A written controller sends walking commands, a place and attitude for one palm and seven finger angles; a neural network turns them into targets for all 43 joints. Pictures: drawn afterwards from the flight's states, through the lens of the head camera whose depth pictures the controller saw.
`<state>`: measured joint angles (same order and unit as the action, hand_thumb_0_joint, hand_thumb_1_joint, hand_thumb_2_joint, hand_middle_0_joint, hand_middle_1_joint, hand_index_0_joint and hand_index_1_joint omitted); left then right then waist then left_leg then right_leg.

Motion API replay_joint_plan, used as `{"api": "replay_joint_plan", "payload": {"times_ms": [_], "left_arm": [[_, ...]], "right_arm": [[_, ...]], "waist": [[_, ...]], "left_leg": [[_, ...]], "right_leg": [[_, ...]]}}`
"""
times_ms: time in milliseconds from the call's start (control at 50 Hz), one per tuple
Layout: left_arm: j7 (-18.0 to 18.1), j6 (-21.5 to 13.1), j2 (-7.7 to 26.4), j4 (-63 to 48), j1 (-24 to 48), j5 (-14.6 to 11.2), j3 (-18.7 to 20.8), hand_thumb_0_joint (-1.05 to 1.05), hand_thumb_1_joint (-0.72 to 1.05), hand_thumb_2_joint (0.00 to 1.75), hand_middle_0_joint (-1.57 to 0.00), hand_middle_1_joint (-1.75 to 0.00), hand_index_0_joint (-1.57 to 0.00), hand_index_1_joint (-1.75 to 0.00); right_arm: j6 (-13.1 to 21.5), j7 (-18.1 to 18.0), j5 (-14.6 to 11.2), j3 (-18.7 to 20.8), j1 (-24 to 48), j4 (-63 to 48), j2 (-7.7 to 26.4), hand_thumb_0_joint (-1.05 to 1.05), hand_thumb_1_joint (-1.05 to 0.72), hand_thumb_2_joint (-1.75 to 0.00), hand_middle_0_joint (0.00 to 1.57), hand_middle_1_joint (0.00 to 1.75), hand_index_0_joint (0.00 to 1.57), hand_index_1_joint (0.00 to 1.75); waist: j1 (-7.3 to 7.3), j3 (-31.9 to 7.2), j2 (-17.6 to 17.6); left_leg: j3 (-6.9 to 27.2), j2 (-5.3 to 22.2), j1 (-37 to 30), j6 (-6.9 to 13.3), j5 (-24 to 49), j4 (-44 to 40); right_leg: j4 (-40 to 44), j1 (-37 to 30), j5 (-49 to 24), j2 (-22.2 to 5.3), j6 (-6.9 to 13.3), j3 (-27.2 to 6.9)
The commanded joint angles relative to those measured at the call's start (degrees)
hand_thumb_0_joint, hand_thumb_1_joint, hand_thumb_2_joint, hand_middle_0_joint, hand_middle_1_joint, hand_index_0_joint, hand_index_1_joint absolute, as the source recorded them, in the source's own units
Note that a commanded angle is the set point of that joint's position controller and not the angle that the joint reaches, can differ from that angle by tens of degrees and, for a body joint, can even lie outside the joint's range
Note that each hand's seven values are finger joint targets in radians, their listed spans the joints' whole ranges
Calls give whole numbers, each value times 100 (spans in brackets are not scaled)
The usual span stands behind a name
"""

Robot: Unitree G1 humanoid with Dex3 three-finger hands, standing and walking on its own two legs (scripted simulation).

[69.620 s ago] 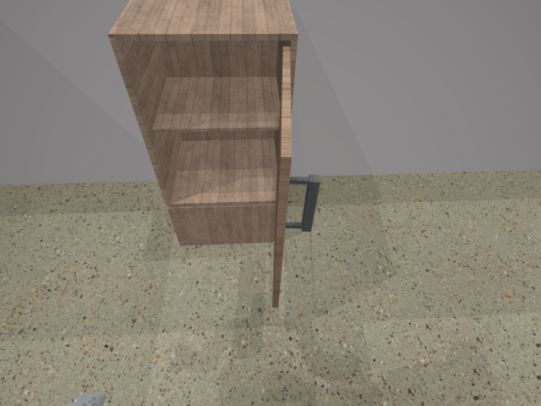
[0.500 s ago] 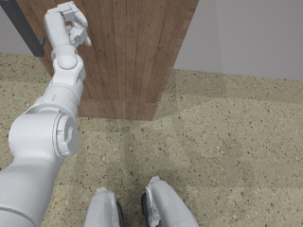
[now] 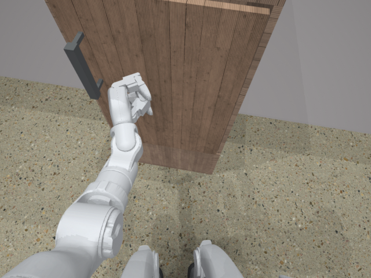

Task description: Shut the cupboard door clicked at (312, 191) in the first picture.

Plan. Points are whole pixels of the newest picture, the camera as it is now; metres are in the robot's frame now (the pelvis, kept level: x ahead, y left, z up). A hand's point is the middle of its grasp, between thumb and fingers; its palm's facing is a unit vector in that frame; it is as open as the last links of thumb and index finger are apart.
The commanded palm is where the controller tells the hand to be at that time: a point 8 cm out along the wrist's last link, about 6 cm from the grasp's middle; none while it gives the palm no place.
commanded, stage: draw the hand back to the body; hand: left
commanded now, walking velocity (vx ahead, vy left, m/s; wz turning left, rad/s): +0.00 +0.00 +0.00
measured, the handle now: (88, 68) +0.59 +0.19 +0.05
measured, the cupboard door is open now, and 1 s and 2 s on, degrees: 0 0 0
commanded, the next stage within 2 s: step back with the hand held close in 1.60 s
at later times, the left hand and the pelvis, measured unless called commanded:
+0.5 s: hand (95, 125) +0.37 +0.12 +0.14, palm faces +0.11 -0.99 -0.03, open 3.1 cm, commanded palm +0.33 +0.18 +0.14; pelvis +0.00 +0.00 +0.06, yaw +0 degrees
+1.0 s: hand out of the picture +0.25 +0.24 +0.21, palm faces +0.26 -0.92 -0.29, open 4.5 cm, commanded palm +0.20 +0.30 +0.24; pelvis +0.02 +0.03 +0.10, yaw +1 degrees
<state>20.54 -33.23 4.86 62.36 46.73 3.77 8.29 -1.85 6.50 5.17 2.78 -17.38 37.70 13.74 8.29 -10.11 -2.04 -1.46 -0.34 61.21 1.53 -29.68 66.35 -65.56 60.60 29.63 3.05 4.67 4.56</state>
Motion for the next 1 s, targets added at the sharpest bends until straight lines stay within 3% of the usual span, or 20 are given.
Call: {"api": "replay_joint_plan", "payload": {"times_ms": [0,20,40,60,120,160,220,260,320,440,500,520,560,580,620,660,760,820,840,980], "left_arm": [[-4,-386,580,-930,2645,6,7,0,90,90,-130,-150,-130,-150],[-13,-387,930,-1084,2455,13,315,0,90,90,-130,-150,-130,-150],[-71,-354,888,-1329,2188,-43,278,0,90,90,-130,-150,-130,-150],[-133,-330,1118,-1656,1804,-111,497,0,90,90,-130,-150,-130,-150],[-411,-27,1049,-2300,918,-316,350,0,90,90,-130,-150,-130,-150],[-619,227,853,-2656,486,-491,100,0,90,90,-130,-150,-130,-150],[-839,412,878,-3416,448,-760,0,0,90,90,-130,-150,-130,-150],[-971,399,814,-4056,276,-856,-182,0,90,90,-130,-150,-130,-150],[-1166,530,693,-4015,-409,-925,-393,0,90,90,-130,-150,-130,-150],[-1434,979,933,-4807,-1567,-1175,-238,0,90,90,-124,-144,-124,-144],[-1515,1151,1198,-5347,-2133,-1282,-11,0,90,90,-116,-135,-116,-135],[-1550,1514,1618,-5500,-2428,-772,-461,0,90,90,-113,-132,-113,-132],[-1571,1860,1680,-6238,-2479,-833,-394,0,90,90,-108,-126,-108,-126],[-1552,2009,1701,-6252,-2745,-820,-363,0,90,90,-105,-123,-105,-123],[-1554,2209,1694,-6548,-3051,-840,-367,0,90,90,-100,-117,-100,-117],[-1585,2382,1716,-6758,-3408,-846,-349,0,90,90,-94,-111,-94,-111],[-1607,2679,1706,-7624,-4215,-829,-269,0,90,90,-81,-96,-81,-96],[-1575,2795,1814,-8121,-4546,-815,-65,0,90,90,-72,-87,-72,-87],[-1573,2820,1805,-8295,-4664,-807,-35,0,90,90,-69,-84,-69,-84],[-1511,2936,2211,-9086,-5601,-834,705,0,90,90,-50,-63,-50,-63]], "right_arm": [[10,-88,-35,234,-1057,-159,744,0,-90,-90,20,30,20,30],[-8,-97,-52,235,-1041,-218,767,0,-90,-90,20,30,20,30],[-27,-102,-72,226,-959,-356,755,0,-90,-90,20,30,20,30],[-50,-119,-108,227,-937,-484,769,0,-90,-90,20,30,20,30],[-113,-174,-270,173,-785,-730,697,0,-90,-90,20,30,20,30],[-125,-245,-383,144,-687,-858,697,0,-90,-90,20,30,20,30],[-75,-406,-506,124,-506,-891,703,0,-90,-90,20,30,20,30],[9,-483,-547,106,-380,-939,690,0,-90,-90,20,30,20,30],[117,-550,-606,67,-208,-882,673,0,-90,-90,20,30,20,30],[238,-639,-731,-40,254,-1144,659,0,-90,-90,20,30,20,30],[296,-691,-777,-91,466,-1287,656,0,-90,-90,20,30,20,30],[67,-755,-866,-98,656,-1325,516,0,-90,-90,20,30,20,30],[-56,-901,-913,-139,912,-1515,514,0,-90,-90,20,30,20,30],[-73,-958,-911,-191,1010,-1519,489,0,-90,-90,20,30,20,30],[-67,-1032,-908,-241,1133,-1550,480,0,-90,-90,20,30,20,30],[-24,-1083,-905,-276,1221,-1545,499,0,-90,-90,20,30,20,30],[171,-1068,-839,-349,1261,-1545,499,0,-90,-90,20,30,20,30],[258,-1042,-789,-382,1316,-1533,487,0,-90,-90,20,30,20,30],[292,-1029,-772,-391,1322,-1530,487,0,-90,-90,20,30,20,30],[469,-988,-702,-372,1354,-1449,487,0,-90,-90,20,30,20,30]], "waist": [[333,-2668,198],[131,-2831,160],[17,-3019,141],[-197,-3339,-1],[-341,-3089,454],[-310,-2752,676],[-229,-2228,896],[-316,-2170,415],[-303,-1541,569],[-655,-1091,279],[-791,-955,402],[-753,-1144,540],[-775,-953,193],[-793,-589,210],[-803,-318,349],[-844,-29,142],[-890,61,-60],[-906,260,49],[-913,307,-65],[-1037,278,-160]], "left_leg": [[144,-133,-1210,40,1994,-294],[149,-135,-1237,23,1971,-383],[102,-164,-1335,31,2030,-478],[92,-161,-1544,10,2275,-566],[1,-164,-1512,40,2163,-877],[-3,-142,-1653,63,2033,-1106],[9,-112,-1865,81,1599,-1379],[15,-114,-2368,91,1697,-1589],[52,-75,-2610,92,1465,-1828],[53,-93,-3175,90,1551,-2381],[79,-81,-3336,90,1702,-2592],[137,-57,-3501,41,1642,-2920],[131,-62,-3925,82,1758,-3186],[145,-36,-4049,95,1764,-3342],[196,-8,-4379,115,1847,-3577],[244,18,-4687,118,1974,-3816],[410,100,-5403,60,2607,-4195],[464,140,-5511,18,2751,-4356],[521,163,-5559,-13,2824,-4419],[573,198,-5680,-84,3294,-4511]], "right_leg": [[844,-1999,-3369,-219,-570,-775],[847,-2224,-3314,-224,-547,-792],[905,-2535,-3486,-224,-556,-843],[872,-2836,-3753,-216,-514,-830],[1220,-3549,-4175,-255,-620,-955],[1496,-3709,-4041,-267,-667,-974],[2016,-3722,-3253,-350,-748,-1120],[2123,-3732,-3036,-300,-616,-993],[2441,-3473,-2425,-309,-592,-907],[2829,-3825,-2105,-320,-471,-814],[2893,-4100,-2302,-320,-446,-748],[3183,-4682,-2405,-565,-586,-1143],[3439,-4886,-2504,-565,-561,-1053],[3529,-4796,-2432,-524,-520,-923],[3730,-4819,-2366,-472,-483,-791],[3906,-4816,-2267,-394,-394,-653],[4115,-5084,-2602,-316,-306,-436],[4234,-5179,-2650,-309,-303,-380],[4250,-5193,-2615,-309,-293,-348],[4379,-5526,-2814,-320,-284,-331]]}}
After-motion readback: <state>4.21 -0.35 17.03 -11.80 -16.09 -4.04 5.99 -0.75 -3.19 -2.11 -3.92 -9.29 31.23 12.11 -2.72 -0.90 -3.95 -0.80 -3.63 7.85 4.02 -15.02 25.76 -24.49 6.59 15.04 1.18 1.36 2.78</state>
